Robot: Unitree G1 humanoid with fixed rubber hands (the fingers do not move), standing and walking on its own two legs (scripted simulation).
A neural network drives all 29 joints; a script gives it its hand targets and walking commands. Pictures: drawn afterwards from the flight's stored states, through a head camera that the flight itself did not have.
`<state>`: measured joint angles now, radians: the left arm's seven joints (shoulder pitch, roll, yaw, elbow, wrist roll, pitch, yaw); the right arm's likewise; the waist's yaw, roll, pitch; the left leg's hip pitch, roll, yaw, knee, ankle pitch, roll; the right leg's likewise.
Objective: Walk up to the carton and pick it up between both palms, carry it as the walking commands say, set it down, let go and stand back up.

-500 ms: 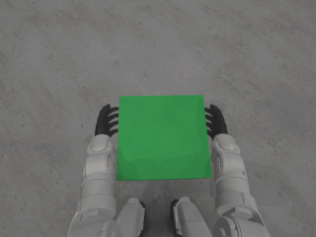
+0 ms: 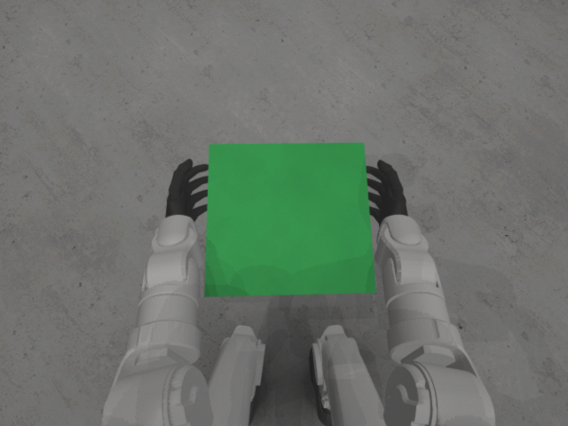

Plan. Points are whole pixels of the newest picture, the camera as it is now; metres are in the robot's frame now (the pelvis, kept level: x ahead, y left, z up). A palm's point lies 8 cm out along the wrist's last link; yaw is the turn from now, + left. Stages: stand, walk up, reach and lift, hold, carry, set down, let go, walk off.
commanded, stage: set down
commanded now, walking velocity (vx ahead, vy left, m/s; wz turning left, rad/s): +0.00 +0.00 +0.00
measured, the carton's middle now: (286, 232) +0.40 +0.01 -0.14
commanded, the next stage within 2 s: none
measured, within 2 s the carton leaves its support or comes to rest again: neither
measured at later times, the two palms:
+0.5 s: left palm (195, 219) +0.43 +0.16 -0.16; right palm (370, 215) +0.44 -0.14 -0.16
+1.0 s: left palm (206, 221) +0.45 +0.16 -0.24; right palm (359, 217) +0.46 -0.14 -0.25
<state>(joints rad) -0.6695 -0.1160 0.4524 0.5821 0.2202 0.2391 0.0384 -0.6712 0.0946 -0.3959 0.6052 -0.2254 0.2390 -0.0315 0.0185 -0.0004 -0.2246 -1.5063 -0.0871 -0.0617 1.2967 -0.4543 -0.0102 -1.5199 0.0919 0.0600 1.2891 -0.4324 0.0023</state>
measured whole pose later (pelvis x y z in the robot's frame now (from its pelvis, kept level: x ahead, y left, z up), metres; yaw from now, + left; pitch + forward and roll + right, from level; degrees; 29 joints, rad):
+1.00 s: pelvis -0.04 +0.00 -0.14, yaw +1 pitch +45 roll +0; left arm -1.05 0.01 0.46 0.72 0.15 0.24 0.09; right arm -1.07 -0.05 -0.39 0.78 -0.16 0.24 -0.07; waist 0.02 0.00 -0.09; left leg -2.06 -0.15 -0.06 1.81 -0.54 -0.04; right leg -2.07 0.14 0.05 1.80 -0.52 0.03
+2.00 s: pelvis -0.04 +0.00 -0.24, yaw +1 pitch +41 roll +0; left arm -1.28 0.14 0.37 0.87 0.03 0.20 0.15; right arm -1.33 -0.19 -0.29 0.94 -0.04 0.20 -0.11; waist 0.01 0.00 0.19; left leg -2.25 -0.16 -0.02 2.15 -0.61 -0.05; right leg -2.26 0.14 0.03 2.14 -0.60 0.04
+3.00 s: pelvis -0.04 +0.00 -0.26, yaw +1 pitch +36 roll +1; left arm -1.31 0.17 0.34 0.97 0.01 0.15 0.12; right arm -1.37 -0.23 -0.24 1.06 -0.01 0.15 -0.10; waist 0.02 0.00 0.31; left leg -2.23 -0.12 0.00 2.23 -0.63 -0.03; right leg -2.24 0.10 0.01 2.23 -0.61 0.02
